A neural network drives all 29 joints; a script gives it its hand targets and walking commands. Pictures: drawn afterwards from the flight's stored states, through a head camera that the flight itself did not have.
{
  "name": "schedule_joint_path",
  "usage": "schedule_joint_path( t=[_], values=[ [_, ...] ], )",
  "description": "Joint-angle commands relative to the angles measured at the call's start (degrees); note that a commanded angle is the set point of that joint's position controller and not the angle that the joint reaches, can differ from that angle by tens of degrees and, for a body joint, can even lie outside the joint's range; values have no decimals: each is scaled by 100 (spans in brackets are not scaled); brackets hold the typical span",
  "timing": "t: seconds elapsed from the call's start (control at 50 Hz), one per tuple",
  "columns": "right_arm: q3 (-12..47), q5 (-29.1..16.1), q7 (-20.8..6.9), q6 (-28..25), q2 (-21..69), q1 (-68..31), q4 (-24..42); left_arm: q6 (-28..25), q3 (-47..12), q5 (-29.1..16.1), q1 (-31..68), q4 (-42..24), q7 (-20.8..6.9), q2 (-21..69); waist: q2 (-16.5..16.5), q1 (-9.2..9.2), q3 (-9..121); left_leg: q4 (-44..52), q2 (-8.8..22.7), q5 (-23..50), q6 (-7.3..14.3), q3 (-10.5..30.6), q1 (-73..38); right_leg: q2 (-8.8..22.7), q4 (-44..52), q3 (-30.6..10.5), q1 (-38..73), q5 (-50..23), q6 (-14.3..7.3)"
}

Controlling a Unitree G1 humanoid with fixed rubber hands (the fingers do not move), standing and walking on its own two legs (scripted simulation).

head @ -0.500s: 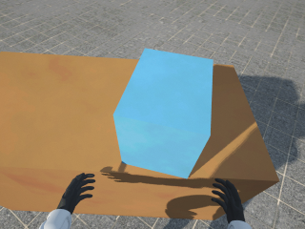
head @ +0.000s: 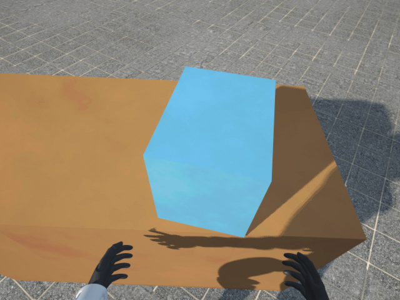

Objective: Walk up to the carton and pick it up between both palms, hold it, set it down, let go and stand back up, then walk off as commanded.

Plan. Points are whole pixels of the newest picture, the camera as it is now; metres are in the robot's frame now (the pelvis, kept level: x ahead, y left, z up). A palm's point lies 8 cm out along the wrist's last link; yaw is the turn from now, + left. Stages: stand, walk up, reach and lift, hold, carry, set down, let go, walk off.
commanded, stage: set down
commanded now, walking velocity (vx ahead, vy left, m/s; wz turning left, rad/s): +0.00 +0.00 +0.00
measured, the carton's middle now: (214, 151) +0.45 +0.00 +0.02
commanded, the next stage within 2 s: let go in 0.24 s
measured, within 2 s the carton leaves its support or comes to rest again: neither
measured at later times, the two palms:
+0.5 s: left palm (100, 287) +0.17 +0.22 -0.08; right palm out of the picture +0.16 -0.22 -0.08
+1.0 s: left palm out of the picture +0.13 +0.28 -0.07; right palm out of the picture +0.13 -0.27 -0.08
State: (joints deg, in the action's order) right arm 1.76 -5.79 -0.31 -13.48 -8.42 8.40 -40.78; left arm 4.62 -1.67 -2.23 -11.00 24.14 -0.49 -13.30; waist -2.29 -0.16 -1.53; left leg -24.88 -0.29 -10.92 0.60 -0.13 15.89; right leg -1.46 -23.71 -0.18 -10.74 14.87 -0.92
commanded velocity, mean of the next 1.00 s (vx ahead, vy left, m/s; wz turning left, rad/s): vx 0.00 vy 0.00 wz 0.00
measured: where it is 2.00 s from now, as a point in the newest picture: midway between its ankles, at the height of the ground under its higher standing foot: outside the picture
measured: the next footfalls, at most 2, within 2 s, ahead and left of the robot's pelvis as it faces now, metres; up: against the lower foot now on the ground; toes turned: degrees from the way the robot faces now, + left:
none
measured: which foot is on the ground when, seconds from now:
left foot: down 0.00-1.00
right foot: down 0.00-1.00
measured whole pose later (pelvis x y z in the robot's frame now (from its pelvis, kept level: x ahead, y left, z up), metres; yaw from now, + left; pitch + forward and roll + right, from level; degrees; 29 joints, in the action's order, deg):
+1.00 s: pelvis +0.00 +0.00 +0.00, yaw +0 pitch +2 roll +0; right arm 0.7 -2.5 -0.4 -4.0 -17.6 11.4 -45.3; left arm -1.6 -0.7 -0.4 -17.2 32.3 0.9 -22.2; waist -1.9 -0.5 3.2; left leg -24.9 -0.3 -11.2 0.6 -0.1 15.8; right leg -1.5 -23.7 -0.2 -10.7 15.3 -1.0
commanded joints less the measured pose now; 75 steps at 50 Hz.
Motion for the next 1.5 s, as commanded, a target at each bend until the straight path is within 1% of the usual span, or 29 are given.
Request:
schedule_joint_path(
  t=[0.0, 0.06, 0.08, 0.1, 0.14, 0.22, 0.66, 0.68, 0.7, 0.72, 0.76, 0.78, 0.8, 0.82, 0.84, 0.86, 0.96, 1.02, 1.14, 1.18, 1.22, 1.24, 1.26, 1.32, 1.36, 1.38, 1.44, 1.46, 1.48],
  values=[
    [-726, 544, -57, -247, -835, -361, 226, -28, 253, 161, 294, -353, 150, -517, 638, 152, 772, 321, 141, 1033, -366, -199, -2411, -79, 637, 304, -517, -552, -19],
    [-634, 561, -166, -104, -965, -573, -99, 173, 213, 337, 262, 80, 233, -285, 761, 8, 561, 472, 201, 735, -380, -149, -2099, -140, 635, 325, -421, -185, -115],
    [-549, 546, -154, -88, -854, -518, -38, 152, 207, 260, 297, -38, 240, -399, 466, 26, 499, 385, 118, 719, -303, -284, -2051, -78, 682, 239, -449, -179, -105],
    [-700, 542, -210, -87, -1068, -609, -304, 265, 186, 377, 306, 125, 272, -263, 690, 23, 389, 434, 129, 836, -328, -234, -2087, -137, 626, 366, -576, -212, -103],
    [-645, 497, -143, -143, -899, -456, 70, 98, 282, 187, 413, -217, 244, -510, 283, 30, 656, 386, 106, 687, -229, -276, -2075, -47, 631, 285, -466, -340, -7],
    [-649, 495, -206, -184, -1005, -360, -323, 92, 274, 285, 131, -77, 274, -405, 570, -18, 594, 337, 108, 975, -282, -251, -2142, -77, 580, 312, -418, -521, -85],
    [-709, 490, -245, -284, -1151, -438, -76, -20, 238, 149, 309, -361, 296, -423, 525, -60, 764, 287, 109, 1049, -290, -275, -2253, -4, 615, 261, -446, -324, -121],
    [-669, 467, -267, -296, -1190, -386, 44, -17, 212, 187, 211, -269, 304, -425, 457, -65, 628, 309, 126, 845, -252, -254, -2168, 18, 652, 226, -516, -295, -94],
    [-557, 862, 11, 417, -1681, 49, 10, -515, 688, 365, -888, 358, 205, -1250, 785, -215, 1546, -362, 706, 2226, 171, 567, -1328, 517, -17, -159, 43, -754, -8],
    [-589, 879, 70, 651, -1616, 238, -27, -634, 728, 415, -635, 413, 169, -1371, 722, -83, 1442, -198, 675, 2310, 237, 635, -1094, 580, 1, -287, 443, -869, 49],
    [-596, 877, 85, 819, -1506, 1, -33, -755, 625, 384, -340, 448, 148, -1147, 533, -80, 1037, -117, 587, 1544, 278, 610, -775, 625, 114, -335, 325, -876, 84],
    [-575, 889, 112, 867, -1651, -23, 42, -744, 602, 423, -203, 473, 161, -1155, 884, -57, 775, 11, 569, 1343, 220, 488, -587, 658, 66, -369, 253, -799, 23],
    [-617, 795, 92, 890, -1706, 62, -3, -767, 566, 363, -411, 568, 117, -1172, 394, -19, 713, 68, 514, 910, 249, 618, -585, 676, 150, -434, 145, -741, 27],
    [-563, 812, 66, 896, -1661, 77, -52, -778, 492, 379, -449, 648, 109, -1138, 525, 14, 595, 116, 545, 801, 223, 611, -628, 672, 271, -465, 86, -537, 32],
    [-563, 786, 18, 911, -1722, -34, -8, -806, 627, 391, -466, 583, 83, -1291, 260, -53, 834, 65, 569, 773, 308, 731, -684, 592, 222, -363, 249, -558, 56],
    [-601, 836, 28, 910, -1866, 86, -54, -813, 589, 373, -580, 663, 60, -1334, 492, -124, 661, 105, 604, 883, 322, 707, -563, 694, 274, -401, 251, -516, 28],
    [-553, 760, 10, 920, -1993, -79, 95, -875, 463, 367, -559, 810, 87, -1546, 714, -8, 668, 84, 626, 1069, 232, 689, -620, 733, 242, -538, 159, -640, -10],
    [-550, 807, -26, 930, -2168, 24, 34, -870, 553, 327, -704, 958, 87, -1794, 432, -65, 631, 82, 694, 1101, 253, 771, -503, 775, 168, -516, 236, -805, -33],
    [-464, 727, -8, 1032, -2131, 56, -16, -835, 440, 323, -892, 1022, 41, -1684, 468, 28, 637, 68, 649, 1018, 299, 686, -692, 695, 244, -502, 86, -780, 28],
    [-466, 726, -25, 1014, -2142, 224, -130, -855, 441, 324, -804, 1020, 50, -1643, 866, 37, 568, 127, 635, 828, 254, 660, -689, 749, 300, -592, 167, -710, 1],
    [-502, 694, 30, 995, -2272, 124, -39, -840, 486, 304, -757, 1105, 29, -1849, 610, 52, 318, 183, 717, 943, 266, 790, -489, 798, 244, -545, 70, -607, 28],
    [-473, 744, 13, 1008, -2280, 64, -10, -846, 511, 275, -986, 1158, 53, -1853, 531, -170, 468, 223, 743, 766, 263, 792, -513, 723, 186, -569, 81, -438, -12],
    [-523, 676, 61, 972, -2361, 139, -51, -851, 509, 318, -1009, 1207, 47, -1843, 523, -73, 502, 281, 741, 792, 207, 861, -629, 693, 178, -506, 47, -555, -4],
    [-492, 742, 28, 972, -2291, 152, -76, -823, 515, 321, -984, 1191, 42, -1791, 893, -11, 448, 163, 643, 702, 275, 705, -533, 736, 344, -556, 66, -550, 23],
    [-492, 730, 4, 1002, -2297, 167, -141, -836, 470, 246, -1120, 1233, 52, -1801, 558, -104, 799, 138, 665, 1003, 264, 658, -800, 744, 159, -527, 198, -759, -17],
    [-470, 709, 12, 978, -2213, 182, -88, -828, 465, 299, -973, 1312, 77, -1813, 698, 22, 605, 128, 702, 1168, 229, 736, -744, 741, 252, -564, 93, -757, 15],
    [-418, 674, 43, 1007, -2278, 102, -28, -859, 513, 312, -986, 1277, 85, -1916, 798, -51, 418, 51, 772, 1339, 249, 793, -537, 782, 249, -628, 214, -948, -19],
    [-404, 690, 38, 998, -2132, 335, -117, -864, 487, 360, -1072, 1330, 87, -1897, 771, 76, 631, 53, 753, 1354, 240, 716, -794, 783, 222, -671, 190, -1093, -13],
    [-459, 698, 62, 1012, -2352, 134, -123, -861, 471, 292, -997, 1256, 93, -1869, 545, -50, 589, -23, 703, 1457, 222, 740, -662, 776, 181, -539, 159, -1194, -8]
  ],
)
